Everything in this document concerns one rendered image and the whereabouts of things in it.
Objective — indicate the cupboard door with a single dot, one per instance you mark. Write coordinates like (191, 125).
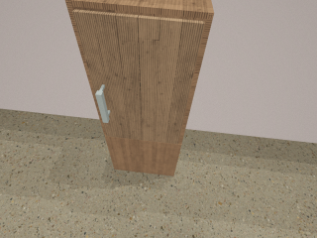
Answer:
(146, 64)

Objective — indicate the handle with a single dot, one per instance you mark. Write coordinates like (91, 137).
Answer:
(102, 104)

